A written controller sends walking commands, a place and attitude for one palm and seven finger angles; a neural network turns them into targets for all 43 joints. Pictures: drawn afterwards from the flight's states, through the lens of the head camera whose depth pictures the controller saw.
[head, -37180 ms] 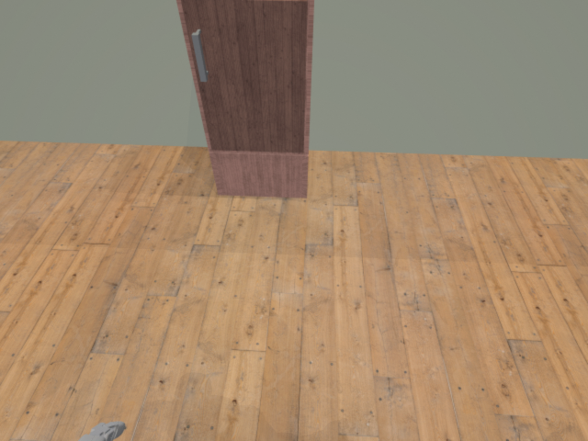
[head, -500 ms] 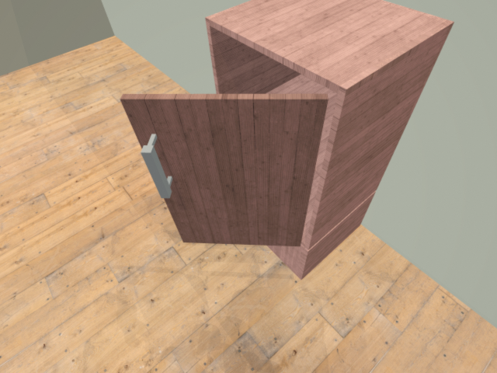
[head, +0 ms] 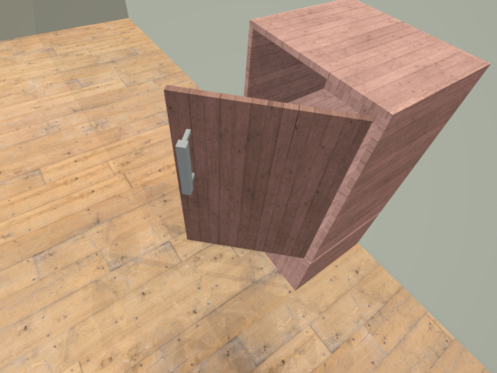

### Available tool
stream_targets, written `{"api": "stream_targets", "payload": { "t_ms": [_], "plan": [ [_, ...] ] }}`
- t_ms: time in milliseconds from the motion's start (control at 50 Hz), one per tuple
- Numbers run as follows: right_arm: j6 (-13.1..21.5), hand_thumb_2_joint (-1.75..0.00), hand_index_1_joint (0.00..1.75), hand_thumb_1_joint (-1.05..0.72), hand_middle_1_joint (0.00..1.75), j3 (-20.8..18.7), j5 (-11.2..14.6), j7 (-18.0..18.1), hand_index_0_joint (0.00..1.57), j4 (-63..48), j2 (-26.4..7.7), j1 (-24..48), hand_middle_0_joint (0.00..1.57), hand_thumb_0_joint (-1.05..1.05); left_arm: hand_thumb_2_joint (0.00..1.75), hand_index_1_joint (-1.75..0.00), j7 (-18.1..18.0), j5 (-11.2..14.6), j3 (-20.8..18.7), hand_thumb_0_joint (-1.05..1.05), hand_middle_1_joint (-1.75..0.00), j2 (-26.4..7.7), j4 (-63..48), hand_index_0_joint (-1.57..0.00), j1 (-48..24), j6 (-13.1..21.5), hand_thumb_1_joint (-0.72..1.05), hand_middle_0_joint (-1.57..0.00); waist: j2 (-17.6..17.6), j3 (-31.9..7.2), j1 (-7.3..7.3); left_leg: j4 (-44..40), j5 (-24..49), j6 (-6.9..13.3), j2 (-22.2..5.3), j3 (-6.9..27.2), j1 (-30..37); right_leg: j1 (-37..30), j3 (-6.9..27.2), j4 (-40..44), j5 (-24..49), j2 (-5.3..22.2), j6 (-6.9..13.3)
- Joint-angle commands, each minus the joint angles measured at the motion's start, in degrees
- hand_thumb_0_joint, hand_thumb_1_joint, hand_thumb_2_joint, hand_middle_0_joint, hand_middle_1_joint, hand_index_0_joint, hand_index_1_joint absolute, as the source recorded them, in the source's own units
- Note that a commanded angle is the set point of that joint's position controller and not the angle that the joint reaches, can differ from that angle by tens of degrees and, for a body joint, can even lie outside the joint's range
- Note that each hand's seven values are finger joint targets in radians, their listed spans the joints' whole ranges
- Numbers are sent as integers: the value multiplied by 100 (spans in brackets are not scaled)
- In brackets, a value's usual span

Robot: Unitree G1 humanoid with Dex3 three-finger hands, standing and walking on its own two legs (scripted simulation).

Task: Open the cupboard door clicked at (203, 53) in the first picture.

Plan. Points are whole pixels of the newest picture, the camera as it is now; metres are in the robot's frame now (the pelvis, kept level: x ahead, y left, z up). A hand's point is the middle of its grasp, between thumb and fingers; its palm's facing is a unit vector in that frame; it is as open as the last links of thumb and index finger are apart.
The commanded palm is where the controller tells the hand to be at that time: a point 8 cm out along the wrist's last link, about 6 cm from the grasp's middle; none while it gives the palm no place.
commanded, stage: come to a stop and stand still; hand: left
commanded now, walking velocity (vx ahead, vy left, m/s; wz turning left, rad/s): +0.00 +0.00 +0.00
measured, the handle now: (187, 163) +0.54 +0.19 -0.04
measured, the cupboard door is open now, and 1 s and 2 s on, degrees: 46 46 46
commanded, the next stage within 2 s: look again from close up in 0.48 s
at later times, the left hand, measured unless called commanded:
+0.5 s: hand out of the picture -0.04 +0.14 -0.17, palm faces +0.03 -0.99 -0.14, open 7.4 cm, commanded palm none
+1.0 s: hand out of the picture +0.02 +0.19 -0.17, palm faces +0.00 -0.97 -0.23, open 7.4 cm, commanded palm none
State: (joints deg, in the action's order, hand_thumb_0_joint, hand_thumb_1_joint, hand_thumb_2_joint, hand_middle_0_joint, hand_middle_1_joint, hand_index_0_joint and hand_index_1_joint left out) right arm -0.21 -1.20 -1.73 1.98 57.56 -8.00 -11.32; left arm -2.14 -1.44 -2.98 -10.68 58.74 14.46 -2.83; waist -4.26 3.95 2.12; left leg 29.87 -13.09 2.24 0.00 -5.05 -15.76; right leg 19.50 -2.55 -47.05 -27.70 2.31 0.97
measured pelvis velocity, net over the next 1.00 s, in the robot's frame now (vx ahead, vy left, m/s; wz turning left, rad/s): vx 0.00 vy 0.02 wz -0.02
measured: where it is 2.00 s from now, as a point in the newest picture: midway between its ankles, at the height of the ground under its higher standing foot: outside the picture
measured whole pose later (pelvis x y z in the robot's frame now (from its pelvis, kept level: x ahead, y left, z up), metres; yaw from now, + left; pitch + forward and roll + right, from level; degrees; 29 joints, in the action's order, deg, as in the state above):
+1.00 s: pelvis +0.00 +0.02 +0.00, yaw -1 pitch +0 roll +0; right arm 0.7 0.4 -1.4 0.9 61.5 -9.0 -17.6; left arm -2.9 -1.2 0.2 -9.0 59.7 16.5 0.9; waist 0.8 0.7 -0.4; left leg 30.7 -13.2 3.1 0.3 -6.3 -17.3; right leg 9.7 -1.1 -30.7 -20.5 2.3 -1.4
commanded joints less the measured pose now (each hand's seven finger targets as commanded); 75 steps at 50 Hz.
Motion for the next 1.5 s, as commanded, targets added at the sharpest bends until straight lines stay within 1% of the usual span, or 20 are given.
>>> {"api": "stream_targets", "payload": {
  "t_ms": [0,100,140,200,380,540,560,580,620,740,1120,1140,1160,1180,1200,1220,1240,1300,1360,1480],
  "plan": [
    [69,-90,30,-90,30,-137,39,19,20,-317,-742,25,20,0,90,-30,55,-2,63,0,-30,-7,-88,-20,586,128,90,-20,1161,-354,-15,-1474,1017,780,-1328,1167,90,-134,137,40,220,90,-68],
    [67,-90,30,-90,30,-169,108,-28,20,-119,-645,-280,20,0,90,-30,12,-18,136,0,-30,-58,104,-20,859,295,90,-20,402,-471,-54,-998,239,316,-891,1018,209,-966,284,2618,1427,214,-82],
    [73,-90,30,-90,30,-122,143,-58,20,-103,-476,-314,20,0,90,-30,3,7,155,0,-30,-281,102,-20,749,370,90,-20,-59,-422,-231,-732,358,-45,-471,575,464,-622,867,2801,1794,741,179],
    [70,-90,30,-90,30,-143,111,-70,20,64,-487,-411,20,0,90,-30,7,25,186,0,-30,-227,116,-20,560,409,90,-20,-484,-431,-303,-716,603,-82,-528,538,809,-390,663,2785,1688,549,115],
    [30,-90,30,-90,30,-15,95,-68,20,427,-428,-608,20,0,90,-30,11,51,238,0,-30,-146,327,-20,884,366,90,-20,440,362,-225,-1186,-242,-126,-511,663,429,-85,627,3098,584,391,111],
    [71,-90,30,-90,30,21,98,-35,20,615,-332,-928,20,0,90,-30,1,79,253,0,-30,-31,436,-20,1017,395,90,-20,478,139,-189,-1168,-12,-128,-545,671,427,-416,530,3001,978,366,141],
    [163,-90,30,-90,30,39,102,-120,20,191,-629,-231,20,0,90,-30,-186,-59,318,0,-30,-265,454,-20,1155,542,90,-20,744,557,7,65,309,-282,-525,527,-74,-148,885,3099,2143,570,138],
    [79,-90,30,-90,30,22,102,-164,20,59,-339,-696,20,0,90,-30,-145,8,258,0,-30,-545,135,-20,753,556,90,-20,589,211,-464,102,-418,-254,-406,505,92,155,1018,3268,265,798,308],
    [52,-90,30,-90,30,39,42,-180,20,171,-369,-1058,20,0,90,-30,-95,16,234,0,-30,-509,56,-20,470,571,90,-20,509,72,-546,123,-365,-207,-416,465,234,268,781,3047,-146,627,378],
    [168,-90,30,-90,30,31,57,-108,20,15,-535,-1054,20,0,90,-30,-77,47,238,0,-30,-157,51,-20,807,469,90,-20,690,-151,-268,-549,-173,59,-681,927,-253,-407,355,2087,768,144,237],
    [231,-90,30,-90,30,8,96,-78,20,118,-790,-570,20,0,90,-30,-55,36,221,0,-30,-463,-19,-20,676,414,90,-20,504,-290,-199,-667,978,84,-657,646,495,-643,457,2298,1798,299,50],
    [200,-90,30,-90,30,5,150,-89,20,-237,-957,-253,20,0,90,-30,-243,-26,252,0,-30,-477,56,-20,856,447,90,-20,87,22,-127,282,1649,-37,-818,682,249,-399,736,2580,2596,439,11],
    [1040,-90,30,-90,30,-270,401,55,20,-2165,-1810,-467,20,0,89,-32,-267,1049,-867,0,-32,-2074,-9095,-20,-3282,1615,88,-20,1254,-3016,-860,-247,2052,-128,-214,754,2033,-423,-118,1862,2991,-63,94],
    [1634,-90,30,-90,30,47,379,244,20,-1815,-1198,-72,20,0,88,-33,-399,686,-616,0,-33,-1477,-7670,-20,-373,1356,85,-20,2348,-2904,-149,-553,2564,-282,-600,983,2762,-11,-153,1080,1792,-178,115],
    [1785,-90,30,-90,30,0,378,280,20,-1409,-1207,-20,20,0,87,-34,-615,768,-277,0,-34,-1061,-7109,-21,-143,1073,83,-21,2120,-2471,-277,-774,1856,-524,-513,972,1958,159,-215,887,1002,-182,65],
    [1777,-90,30,-90,30,5,476,189,20,-1408,-897,-151,20,0,86,-36,-551,889,658,0,-36,580,-5624,-21,1527,511,81,-21,1589,-1281,-437,-909,1119,-344,-509,1027,1391,659,-243,900,672,-200,14],
    [1779,-90,30,-90,30,-81,470,156,20,-1857,-1191,-82,20,0,85,-37,-448,1136,455,0,-37,259,-6641,-21,392,685,78,-21,1344,-651,-461,-757,292,-267,-438,1034,655,617,-269,1170,770,-138,5],
    [1723,-90,30,-90,30,-219,335,164,20,-2163,-1349,39,20,0,82,-42,20,1062,-320,0,-42,-212,-5058,-21,1118,1508,71,-21,-49,47,-464,305,-546,-198,-86,762,-769,1201,-404,1576,629,-223,20],
    [1591,-90,30,-90,30,-381,189,-3,20,-2525,-1337,326,20,0,79,-47,1081,1308,-584,0,-47,-46,-4400,-22,2079,2706,64,-22,-1437,-758,-50,1393,77,-250,-70,600,-1789,1903,-433,409,1078,-340,5],
    [1582,-90,30,-90,30,-491,350,-147,20,-3419,-1377,610,20,0,73,-55,2821,1785,-1614,0,-55,-1227,-4844,-23,1067,3805,50,-23,462,-2175,113,2747,-159,-183,98,325,-2677,2185,343,-581,1037,-176,56]
  ]
}}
